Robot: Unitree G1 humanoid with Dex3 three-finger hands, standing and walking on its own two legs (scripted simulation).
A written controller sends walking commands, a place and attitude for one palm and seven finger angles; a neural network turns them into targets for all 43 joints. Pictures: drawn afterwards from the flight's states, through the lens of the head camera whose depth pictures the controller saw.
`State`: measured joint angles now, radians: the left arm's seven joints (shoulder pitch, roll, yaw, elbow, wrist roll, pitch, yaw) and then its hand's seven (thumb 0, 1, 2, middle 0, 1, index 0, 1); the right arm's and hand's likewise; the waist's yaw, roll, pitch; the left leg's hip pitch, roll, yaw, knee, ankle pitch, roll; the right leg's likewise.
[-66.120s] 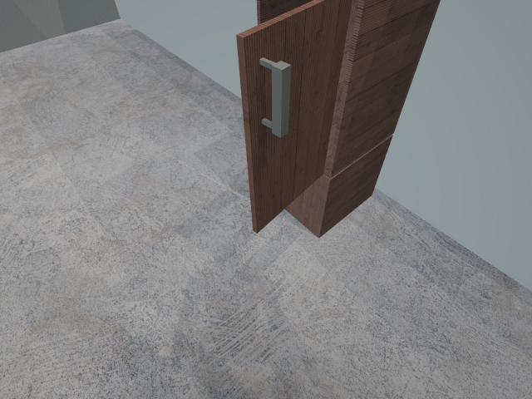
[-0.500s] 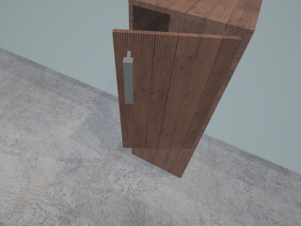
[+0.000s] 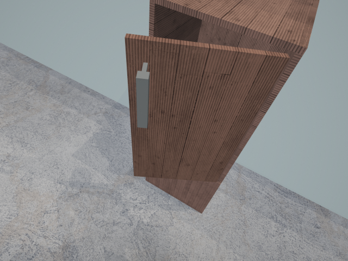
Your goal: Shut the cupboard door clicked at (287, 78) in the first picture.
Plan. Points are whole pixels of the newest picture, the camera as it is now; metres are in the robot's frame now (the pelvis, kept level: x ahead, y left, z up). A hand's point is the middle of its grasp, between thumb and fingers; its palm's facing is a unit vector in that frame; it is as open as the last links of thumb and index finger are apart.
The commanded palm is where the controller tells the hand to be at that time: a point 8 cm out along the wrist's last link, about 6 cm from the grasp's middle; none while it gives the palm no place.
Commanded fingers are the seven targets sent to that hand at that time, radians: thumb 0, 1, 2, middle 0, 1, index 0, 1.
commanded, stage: shuffle to correct the standing spot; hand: left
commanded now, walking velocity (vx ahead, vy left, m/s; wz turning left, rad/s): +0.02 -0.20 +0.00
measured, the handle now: (143, 96) +0.45 +0.12 +0.13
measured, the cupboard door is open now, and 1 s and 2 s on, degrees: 28 28 28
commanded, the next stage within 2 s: come to a stop and stand still in 0.22 s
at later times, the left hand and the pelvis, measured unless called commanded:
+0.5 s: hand out of the picture +0.09 +0.06 -0.15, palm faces +0.04 -0.97 -0.24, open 7.3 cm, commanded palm none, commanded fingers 0.00 0.90 0.90 -0.20 -0.30 -0.20 -0.30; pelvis +0.02 -0.12 +0.01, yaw +2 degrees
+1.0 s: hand out of the picture -0.08 +0.09 -0.17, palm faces +0.17 -0.96 -0.20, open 7.4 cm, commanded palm none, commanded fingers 0.00 0.90 0.90 -0.20 -0.30 -0.20 -0.30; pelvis -0.02 -0.09 +0.01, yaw +4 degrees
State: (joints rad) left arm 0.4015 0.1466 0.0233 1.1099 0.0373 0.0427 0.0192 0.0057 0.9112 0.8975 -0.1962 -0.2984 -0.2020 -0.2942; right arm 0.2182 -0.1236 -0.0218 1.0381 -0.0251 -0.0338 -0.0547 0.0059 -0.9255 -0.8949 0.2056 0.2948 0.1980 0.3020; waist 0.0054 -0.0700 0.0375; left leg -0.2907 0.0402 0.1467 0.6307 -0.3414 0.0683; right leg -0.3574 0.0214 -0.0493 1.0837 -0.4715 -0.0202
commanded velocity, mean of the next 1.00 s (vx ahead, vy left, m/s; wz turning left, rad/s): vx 0.03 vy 0.02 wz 0.00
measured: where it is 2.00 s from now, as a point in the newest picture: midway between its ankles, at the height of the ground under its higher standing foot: outside the picture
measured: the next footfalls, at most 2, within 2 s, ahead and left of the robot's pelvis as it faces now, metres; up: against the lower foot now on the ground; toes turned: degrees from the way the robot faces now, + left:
right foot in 0.36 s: +0.08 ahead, -0.21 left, +0.00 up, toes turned -3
left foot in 0.96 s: -0.02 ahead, +0.03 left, +0.00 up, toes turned +5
